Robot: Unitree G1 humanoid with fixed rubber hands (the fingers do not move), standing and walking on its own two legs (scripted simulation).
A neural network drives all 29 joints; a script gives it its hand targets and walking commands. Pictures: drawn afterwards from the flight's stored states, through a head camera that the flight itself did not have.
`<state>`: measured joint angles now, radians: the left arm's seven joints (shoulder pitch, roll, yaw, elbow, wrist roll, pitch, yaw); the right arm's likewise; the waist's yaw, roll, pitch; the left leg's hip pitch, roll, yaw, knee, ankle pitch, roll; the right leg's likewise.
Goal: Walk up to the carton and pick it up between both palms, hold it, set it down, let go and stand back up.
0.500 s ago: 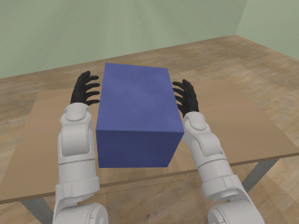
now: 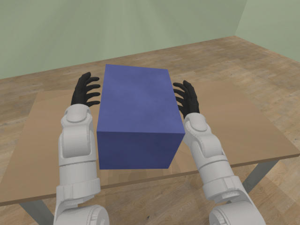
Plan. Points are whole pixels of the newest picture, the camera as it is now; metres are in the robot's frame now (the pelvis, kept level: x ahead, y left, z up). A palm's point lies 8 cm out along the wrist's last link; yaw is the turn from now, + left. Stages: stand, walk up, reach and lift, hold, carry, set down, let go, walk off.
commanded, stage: hold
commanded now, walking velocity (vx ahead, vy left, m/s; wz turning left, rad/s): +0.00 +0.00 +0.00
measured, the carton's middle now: (136, 115) +0.38 +0.02 +0.13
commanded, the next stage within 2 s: none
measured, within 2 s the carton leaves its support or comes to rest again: neither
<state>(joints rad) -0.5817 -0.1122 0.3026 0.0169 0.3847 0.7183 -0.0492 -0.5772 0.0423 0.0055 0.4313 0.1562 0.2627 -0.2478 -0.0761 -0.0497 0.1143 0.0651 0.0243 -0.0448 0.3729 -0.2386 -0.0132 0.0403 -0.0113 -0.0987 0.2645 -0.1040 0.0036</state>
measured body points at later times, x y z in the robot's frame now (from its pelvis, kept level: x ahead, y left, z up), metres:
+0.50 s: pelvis +0.00 +0.00 +0.00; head -0.04 +0.03 +0.45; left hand +0.37 +0.15 +0.19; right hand +0.36 -0.12 +0.17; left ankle +0.00 +0.13 -0.75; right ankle +0.04 -0.12 -0.75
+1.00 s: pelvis +0.00 +0.00 +0.00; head -0.04 +0.03 +0.45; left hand +0.37 +0.15 +0.19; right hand +0.36 -0.12 +0.16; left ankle +0.00 +0.13 -0.75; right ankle +0.04 -0.12 -0.75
